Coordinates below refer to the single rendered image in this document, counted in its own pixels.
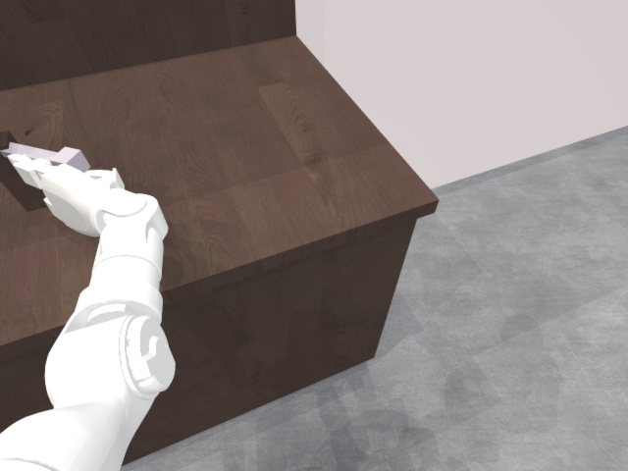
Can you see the tap lever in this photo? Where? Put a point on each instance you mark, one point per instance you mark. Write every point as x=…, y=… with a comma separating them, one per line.
x=70, y=156

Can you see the left robot upper arm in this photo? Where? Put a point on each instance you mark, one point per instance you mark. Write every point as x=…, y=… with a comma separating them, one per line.
x=102, y=381

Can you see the robot left forearm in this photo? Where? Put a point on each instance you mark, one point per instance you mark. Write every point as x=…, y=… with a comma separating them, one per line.
x=127, y=269

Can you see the left robot hand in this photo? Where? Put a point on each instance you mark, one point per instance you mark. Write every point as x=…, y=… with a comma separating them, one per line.
x=69, y=192

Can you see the counter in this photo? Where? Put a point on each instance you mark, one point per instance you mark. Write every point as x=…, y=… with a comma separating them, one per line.
x=289, y=213

